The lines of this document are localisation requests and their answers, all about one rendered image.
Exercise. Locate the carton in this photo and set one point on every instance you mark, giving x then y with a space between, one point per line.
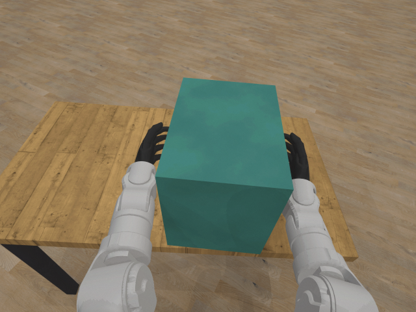
223 178

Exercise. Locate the right robot hand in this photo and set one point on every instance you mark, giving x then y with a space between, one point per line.
297 158

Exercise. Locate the table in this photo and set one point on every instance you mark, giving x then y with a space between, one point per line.
61 187

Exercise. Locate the robot right upper arm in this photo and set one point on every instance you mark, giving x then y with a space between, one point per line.
320 293

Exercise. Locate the left robot forearm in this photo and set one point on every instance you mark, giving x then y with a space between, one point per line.
129 234

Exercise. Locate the robot left upper arm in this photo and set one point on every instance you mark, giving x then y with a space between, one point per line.
125 287

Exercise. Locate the left robot hand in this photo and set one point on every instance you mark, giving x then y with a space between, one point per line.
148 147

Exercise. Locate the right robot forearm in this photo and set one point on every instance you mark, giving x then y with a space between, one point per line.
309 240

